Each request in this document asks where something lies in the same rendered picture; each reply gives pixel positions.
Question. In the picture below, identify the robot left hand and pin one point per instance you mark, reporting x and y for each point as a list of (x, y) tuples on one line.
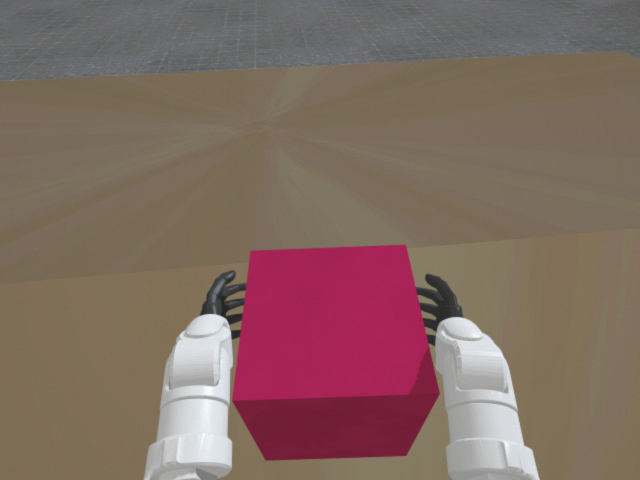
[(216, 296)]

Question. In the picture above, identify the robot left forearm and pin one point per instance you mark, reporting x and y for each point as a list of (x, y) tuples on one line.
[(192, 442)]

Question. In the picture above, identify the carton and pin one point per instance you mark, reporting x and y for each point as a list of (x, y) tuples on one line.
[(333, 358)]

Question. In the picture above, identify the robot right forearm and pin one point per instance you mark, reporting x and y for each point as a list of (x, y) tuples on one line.
[(486, 441)]

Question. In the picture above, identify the robot right hand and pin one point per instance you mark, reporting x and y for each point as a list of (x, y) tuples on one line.
[(444, 298)]

